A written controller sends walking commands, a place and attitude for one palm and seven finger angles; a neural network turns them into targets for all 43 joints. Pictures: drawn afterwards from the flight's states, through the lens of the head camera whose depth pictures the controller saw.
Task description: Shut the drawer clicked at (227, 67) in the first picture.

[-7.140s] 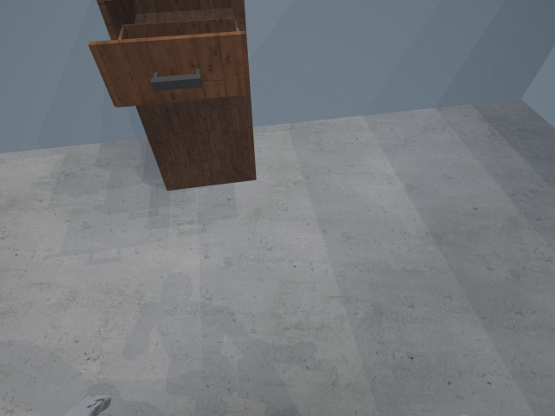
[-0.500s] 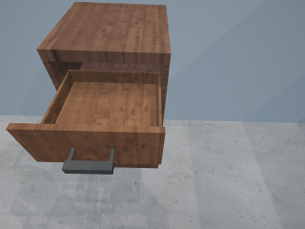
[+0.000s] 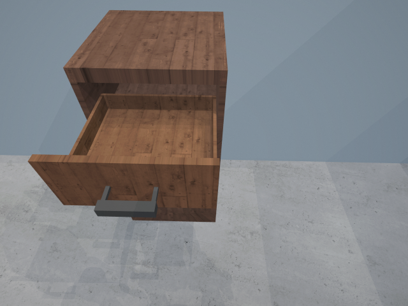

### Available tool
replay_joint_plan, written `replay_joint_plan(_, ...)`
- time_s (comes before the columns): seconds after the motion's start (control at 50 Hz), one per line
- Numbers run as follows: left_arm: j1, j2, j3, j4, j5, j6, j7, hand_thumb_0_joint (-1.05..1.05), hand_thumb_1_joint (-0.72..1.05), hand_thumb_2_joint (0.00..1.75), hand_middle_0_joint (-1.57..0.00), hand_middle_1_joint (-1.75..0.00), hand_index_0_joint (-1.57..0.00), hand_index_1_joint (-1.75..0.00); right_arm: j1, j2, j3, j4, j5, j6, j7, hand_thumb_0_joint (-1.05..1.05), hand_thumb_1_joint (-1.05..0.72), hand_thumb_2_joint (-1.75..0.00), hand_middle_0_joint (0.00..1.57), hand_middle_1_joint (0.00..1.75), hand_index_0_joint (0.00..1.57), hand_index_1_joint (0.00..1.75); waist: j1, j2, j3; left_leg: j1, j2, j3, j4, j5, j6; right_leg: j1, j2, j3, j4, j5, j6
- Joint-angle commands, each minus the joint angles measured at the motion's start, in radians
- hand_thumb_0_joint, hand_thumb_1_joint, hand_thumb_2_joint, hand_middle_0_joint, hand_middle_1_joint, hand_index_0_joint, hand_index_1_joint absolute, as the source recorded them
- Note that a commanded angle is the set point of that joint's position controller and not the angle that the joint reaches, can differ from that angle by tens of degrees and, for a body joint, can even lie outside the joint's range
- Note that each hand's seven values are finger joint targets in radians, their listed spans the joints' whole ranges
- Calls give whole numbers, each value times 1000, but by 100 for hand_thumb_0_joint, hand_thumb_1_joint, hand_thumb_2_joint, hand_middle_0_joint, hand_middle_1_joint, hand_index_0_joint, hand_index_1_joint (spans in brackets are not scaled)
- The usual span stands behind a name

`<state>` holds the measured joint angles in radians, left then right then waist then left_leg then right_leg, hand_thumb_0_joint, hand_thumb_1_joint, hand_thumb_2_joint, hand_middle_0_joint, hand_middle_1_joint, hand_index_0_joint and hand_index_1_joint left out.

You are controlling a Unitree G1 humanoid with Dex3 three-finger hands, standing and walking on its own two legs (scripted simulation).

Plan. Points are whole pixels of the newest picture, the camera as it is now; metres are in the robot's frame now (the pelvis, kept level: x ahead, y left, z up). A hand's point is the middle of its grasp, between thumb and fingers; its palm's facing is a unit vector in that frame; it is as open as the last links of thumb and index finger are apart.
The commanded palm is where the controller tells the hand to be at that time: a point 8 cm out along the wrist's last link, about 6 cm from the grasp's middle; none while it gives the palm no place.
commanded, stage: come to a stop and stand still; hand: left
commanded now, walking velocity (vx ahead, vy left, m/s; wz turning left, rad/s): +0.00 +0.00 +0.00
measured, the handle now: (129, 199) +0.34 +0.20 -0.01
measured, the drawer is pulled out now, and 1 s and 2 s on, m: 0.29 0.29 0.29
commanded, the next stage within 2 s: look again from close up in 0.38 s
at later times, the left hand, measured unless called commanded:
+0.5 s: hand out of the picture -0.07 +0.15 -0.17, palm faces +0.03 -0.99 -0.16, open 7.3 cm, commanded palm none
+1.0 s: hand out of the picture +0.01 +0.19 -0.17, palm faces +0.03 -0.97 -0.24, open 7.3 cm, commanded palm none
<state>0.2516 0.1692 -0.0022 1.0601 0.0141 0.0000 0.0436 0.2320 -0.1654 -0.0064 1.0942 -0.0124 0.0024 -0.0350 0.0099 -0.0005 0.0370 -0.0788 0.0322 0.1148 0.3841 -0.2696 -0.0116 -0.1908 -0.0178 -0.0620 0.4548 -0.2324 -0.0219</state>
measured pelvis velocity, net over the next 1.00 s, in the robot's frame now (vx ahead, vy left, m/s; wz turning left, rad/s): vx -0.01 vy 0.01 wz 0.01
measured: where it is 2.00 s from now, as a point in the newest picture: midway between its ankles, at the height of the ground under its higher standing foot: outside the picture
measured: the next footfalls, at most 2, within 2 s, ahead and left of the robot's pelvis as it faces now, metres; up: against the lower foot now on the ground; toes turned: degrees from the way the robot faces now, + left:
none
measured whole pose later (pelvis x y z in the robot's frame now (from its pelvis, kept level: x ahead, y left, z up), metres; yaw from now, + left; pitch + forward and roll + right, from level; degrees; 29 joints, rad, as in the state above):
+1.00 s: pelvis -0.01 +0.01 +0.00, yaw +1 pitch -1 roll +1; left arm 0.27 0.15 -0.01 1.08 0.01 -0.01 0.04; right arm 0.30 -0.17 0.01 1.09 -0.02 -0.02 -0.02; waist 0.00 0.04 0.02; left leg -0.13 0.01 0.11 0.44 -0.29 0.01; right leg -0.24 -0.04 -0.06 0.50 -0.25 0.00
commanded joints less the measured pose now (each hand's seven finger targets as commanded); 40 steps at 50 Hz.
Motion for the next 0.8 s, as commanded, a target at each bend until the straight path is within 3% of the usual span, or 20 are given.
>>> replay_joint_plan(0.0, 79, 96, 16, -14, 1, -13, -4, 0, 90, 90, -20, -30, -20, -30, 96, -61, 5, -3, 3, -12, 12, 0, -90, -90, 20, 30, 20, 30, -6, 10, 80, -76, 76, -87, -111, 18, 29, -57, -92, 125, -145, -19, -7)
replay_joint_plan(0.14, 120, 83, 15, 0, 0, -14, -6, 0, 90, 90, -20, -30, -20, -30, 160, -43, 7, 13, 2, -11, 15, 0, -90, -90, 20, 30, 20, 30, -11, -6, 88, -105, 67, -88, -123, -66, 35, -92, -83, 122, -169, -126, -6)
replay_joint_plan(0.44, 216, 14, 4, 44, -2, -28, 3, 0, 90, 90, -20, -30, -20, -30, 250, 13, 15, 55, 8, -27, 5, 0, -90, -90, 20, 30, 20, 30, -9, -1, 64, -112, 74, -89, -96, 12, 37, -78, -80, 110, -120, 3, -18)
replay_joint_plan(0.46, 197, 60, -5, 70, 13, -46, 31, 0, 90, 90, -20, -30, -20, -30, 95, -64, 10, -21, 2, -41, 20, 0, -90, -90, 20, 30, 20, 30, 23, 46, 119, -259, 108, -48, 104, 89, 4, -60, -136, 105, -56, 256, -12)
replay_joint_plan(0.48, 193, 99, 13, 32, 3, -48, 22, 0, 90, 90, -20, -30, -20, -30, 154, -4, 3, -54, 2, -27, 18, 0, -90, -90, 20, 30, 20, 30, -21, 47, -7, -194, 32, -78, 99, -85, 3, -60, -161, 182, -103, 3, -34)
replay_joint_plan(0.5, 151, 94, 10, 23, 1, -49, 12, 0, 90, 90, -20, -30, -20, -30, 203, -6, 4, -42, -1, -27, 20, 0, -90, -90, 20, 30, 20, 30, -45, 13, -41, -156, 33, -88, 95, -69, 15, -109, -145, 172, -96, -174, -47)
replay_joint_plan(0.52, 135, 66, 11, 13, 2, -47, 8, 0, 90, 90, -20, -30, -20, -30, 246, -4, 2, -38, -4, -31, 18, 0, -90, -90, 20, 30, 20, 30, -55, 37, -47, -148, 46, -96, 76, -31, 26, -132, -123, 145, -66, -166, -46)
replay_joint_plan(0.54, 124, 64, 9, 5, 1, -41, 4, 0, 90, 90, -20, -30, -20, -30, 244, -6, 4, -41, -7, -34, 17, 0, -90, -90, 20, 30, 20, 30, -46, 86, -29, -159, 60, -106, 41, -43, 29, -132, -105, 123, -52, -148, -44)
replay_joint_plan(0.58, 127, 38, 6, 7, 1, -35, 1, 0, 90, 90, -20, -30, -20, -30, 226, -20, 3, -52, -5, -33, 14, 0, -90, -90, 20, 30, 20, 30, -32, 45, 49, -252, 74, -139, -16, -96, 42, -107, -77, 107, -30, -123, -33)
replay_joint_plan(0.62, 130, 28, 5, 9, 1, -33, -1, 0, 90, 90, -20, -30, -20, -30, 217, -30, 3, -57, -4, -36, 14, 0, -90, -90, 20, 30, 20, 30, -24, -3, 65, -262, 72, -144, -36, -88, 47, -85, -75, 102, -26, -84, -29)
replay_joint_plan(0.66, 119, 32, 4, 10, 0, -31, -3, 0, 90, 90, -20, -30, -20, -30, 206, -39, 5, -58, -4, -38, 13, 0, -90, -90, 20, 30, 20, 30, -21, 13, 90, -257, 73, -147, -59, -71, 46, -85, -74, 101, -25, -55, -28)
replay_joint_plan(0.78, 103, 51, 7, 2, -2, -29, -4, 0, 90, 90, -20, -30, -20, -30, 185, -63, 9, -42, -3, -38, 13, 0, -90, -90, 20, 30, 20, 30, -18, -37, 74, -188, 71, -125, -53, 36, 45, -60, -84, 100, -34, 41, -21)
